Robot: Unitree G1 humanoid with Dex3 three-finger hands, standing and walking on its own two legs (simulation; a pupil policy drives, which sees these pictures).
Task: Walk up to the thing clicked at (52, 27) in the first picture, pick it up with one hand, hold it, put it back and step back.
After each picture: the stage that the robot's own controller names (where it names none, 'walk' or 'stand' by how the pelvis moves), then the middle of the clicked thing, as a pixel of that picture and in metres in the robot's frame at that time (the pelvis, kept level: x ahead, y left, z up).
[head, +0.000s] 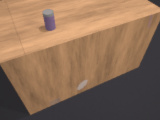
stand; (49, 20) +0.87 +0.21 -0.06
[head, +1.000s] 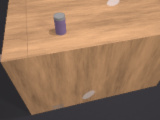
rise first; (60, 24) +0.80 +0.18 -0.04
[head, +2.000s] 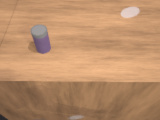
rise first; (41, 39) +0.55 +0.22 -0.03
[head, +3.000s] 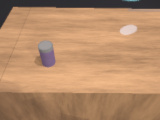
stand; (47, 54) +0.56 +0.19 -0.04
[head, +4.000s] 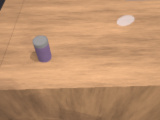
stand; (42, 49) +0.56 +0.20 -0.04
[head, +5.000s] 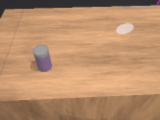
stand; (43, 58) +0.52 +0.20 -0.05
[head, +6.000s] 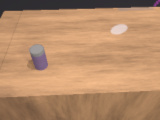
stand; (39, 57) +0.55 +0.22 -0.06
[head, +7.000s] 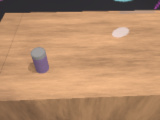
stand; (40, 60) +0.54 +0.21 -0.06
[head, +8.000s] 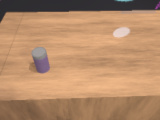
stand; (41, 60) +0.54 +0.21 -0.06
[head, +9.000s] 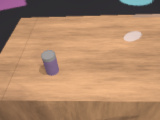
rise first; (50, 63) +0.53 +0.21 -0.06
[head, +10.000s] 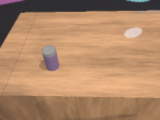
go down; (50, 58) +0.55 +0.20 -0.05
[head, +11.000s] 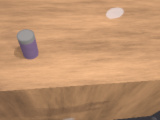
go down; (28, 45) +0.55 +0.19 -0.03
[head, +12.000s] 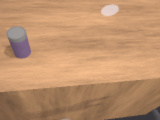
go down; (19, 43) +0.54 +0.20 -0.01
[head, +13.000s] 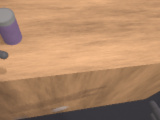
close in; (8, 27) +0.55 +0.21 +0.03
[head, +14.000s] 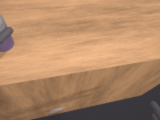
close; out of the picture +0.53 +0.21 +0.03
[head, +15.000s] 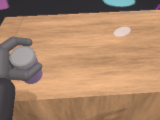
lift; (27, 66) +0.35 +0.18 +0.15
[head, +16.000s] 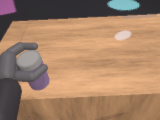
hold; (34, 71) +0.33 +0.16 +0.15
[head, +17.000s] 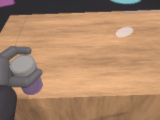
hold; (28, 75) +0.33 +0.18 +0.12
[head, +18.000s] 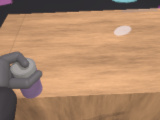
crouch; (28, 78) +0.32 +0.18 +0.11
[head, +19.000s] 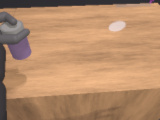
crouch; (17, 40) +0.45 +0.21 +0.14
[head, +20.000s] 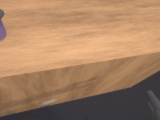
lower; out of the picture +0.55 +0.21 +0.03
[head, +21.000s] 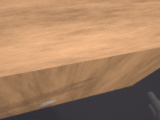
lower; out of the picture +0.55 +0.22 +0.05
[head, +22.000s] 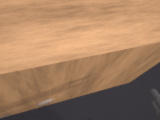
lower; out of the picture +0.56 +0.22 +0.06
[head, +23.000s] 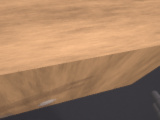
lower; out of the picture +0.56 +0.22 +0.06
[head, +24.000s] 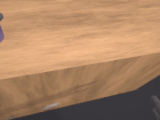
draw back; out of the picture +0.54 +0.22 +0.05
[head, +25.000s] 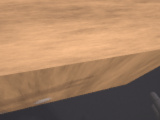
rise; out of the picture +0.53 +0.22 +0.05
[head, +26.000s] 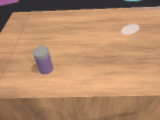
sink last; (43, 60) +0.51 +0.21 -0.01
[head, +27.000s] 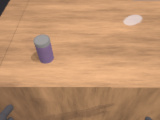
stand; (44, 49) +0.53 +0.20 +0.00
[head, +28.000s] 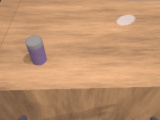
stand; (36, 51) +0.52 +0.21 +0.01
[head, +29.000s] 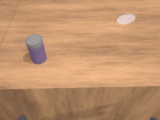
stand; (36, 50) +0.52 +0.21 +0.01
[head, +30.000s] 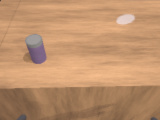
stand; (36, 49) +0.53 +0.21 +0.01
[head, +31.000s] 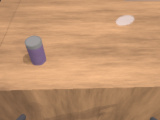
stand; (36, 51) +0.52 +0.21 +0.01
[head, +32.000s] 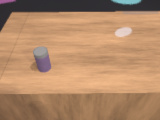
stand; (42, 59) +0.55 +0.21 -0.05
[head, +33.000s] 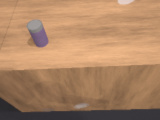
walk; (38, 34) +0.59 +0.24 -0.03
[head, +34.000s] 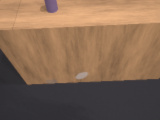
walk; (50, 0) +0.86 +0.20 -0.04
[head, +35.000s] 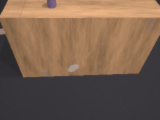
stand; out of the picture +1.10 +0.23 -0.04
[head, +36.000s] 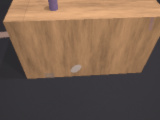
stand; (52, 1) +1.11 +0.23 -0.06
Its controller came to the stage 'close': yes
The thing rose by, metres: 0.20
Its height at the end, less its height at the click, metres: +0.00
